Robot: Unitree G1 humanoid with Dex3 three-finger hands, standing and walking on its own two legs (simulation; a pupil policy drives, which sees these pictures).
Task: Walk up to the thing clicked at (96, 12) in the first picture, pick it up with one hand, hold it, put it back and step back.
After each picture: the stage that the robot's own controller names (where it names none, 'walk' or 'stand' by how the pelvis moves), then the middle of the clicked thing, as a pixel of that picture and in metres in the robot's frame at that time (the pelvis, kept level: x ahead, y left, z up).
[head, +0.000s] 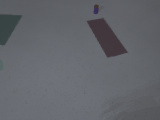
stand; (96, 9) +2.02 -0.24 -0.72
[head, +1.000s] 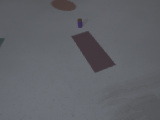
walk; (79, 23) +1.89 +0.09 -0.69
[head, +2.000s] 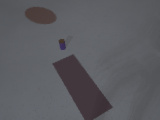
walk; (62, 44) +1.28 +0.24 -0.71
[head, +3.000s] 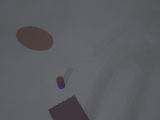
walk; (60, 82) +0.77 +0.23 -0.72
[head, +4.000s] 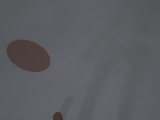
walk; (58, 119) +0.43 +0.18 -0.69
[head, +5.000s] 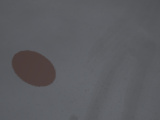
stand; out of the picture +0.30 +0.15 -0.72
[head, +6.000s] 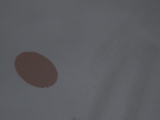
stand; out of the picture +0.30 +0.15 -0.72
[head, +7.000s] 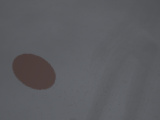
stand; out of the picture +0.29 +0.16 -0.73
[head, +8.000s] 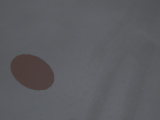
stand; out of the picture +0.29 +0.17 -0.73
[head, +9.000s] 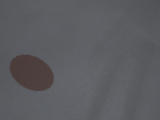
go down; out of the picture +0.28 +0.17 -0.73
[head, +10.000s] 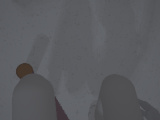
go down; (26, 73) +0.37 +0.21 -0.30
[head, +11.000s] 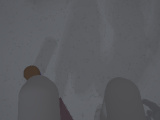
approach; (33, 75) +0.36 +0.21 -0.30
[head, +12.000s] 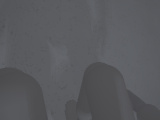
close in; out of the picture +0.34 +0.25 -0.21
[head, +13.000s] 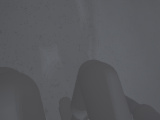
close; out of the picture +0.35 +0.25 -0.21
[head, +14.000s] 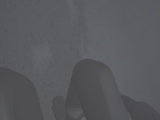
close; out of the picture +0.35 +0.25 -0.22
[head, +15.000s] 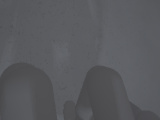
lift; out of the picture +0.29 +0.25 -0.19
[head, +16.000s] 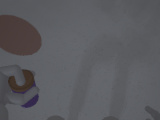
lift; (25, 89) +0.31 +0.19 +0.01
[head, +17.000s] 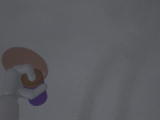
hold; (35, 88) +0.32 +0.17 +0.02
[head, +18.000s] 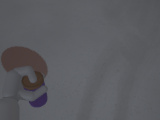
hold; (35, 89) +0.32 +0.17 +0.01
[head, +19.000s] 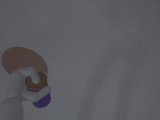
hold; (39, 90) +0.32 +0.16 +0.01
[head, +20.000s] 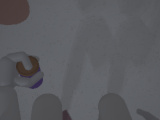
crouch; (30, 73) +0.36 +0.18 -0.08
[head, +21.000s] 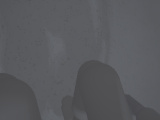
lower; out of the picture +0.37 +0.27 -0.21
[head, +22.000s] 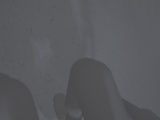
lower; out of the picture +0.38 +0.27 -0.22
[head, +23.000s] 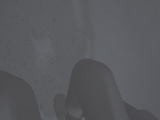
lower; out of the picture +0.38 +0.27 -0.22
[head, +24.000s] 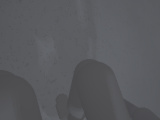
lower; out of the picture +0.36 +0.27 -0.22
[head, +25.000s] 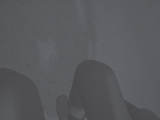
loosen; out of the picture +0.35 +0.25 -0.22
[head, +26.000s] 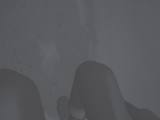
withdraw; out of the picture +0.34 +0.24 -0.23
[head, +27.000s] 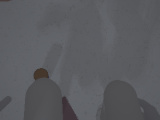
walk; (42, 77) +0.38 +0.19 -0.34
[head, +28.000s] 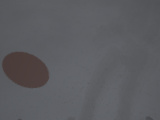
stand; out of the picture +0.29 +0.15 -0.66
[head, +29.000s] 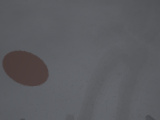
stand; out of the picture +0.31 +0.16 -0.66
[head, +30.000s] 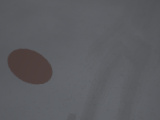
stand; out of the picture +0.31 +0.15 -0.70
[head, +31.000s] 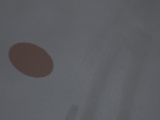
walk; out of the picture +0.33 +0.14 -0.71
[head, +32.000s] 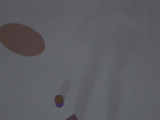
walk; (59, 101) +0.48 +0.14 -0.71
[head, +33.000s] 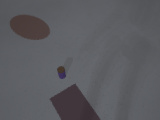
walk; (61, 72) +0.78 +0.21 -0.70
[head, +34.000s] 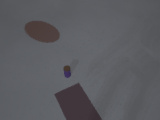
stand; (67, 71) +0.93 +0.16 -0.71
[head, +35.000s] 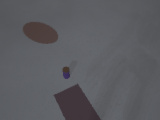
stand; (66, 72) +0.93 +0.15 -0.73
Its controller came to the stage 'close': yes
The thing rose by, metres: 0.71
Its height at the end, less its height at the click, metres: +0.00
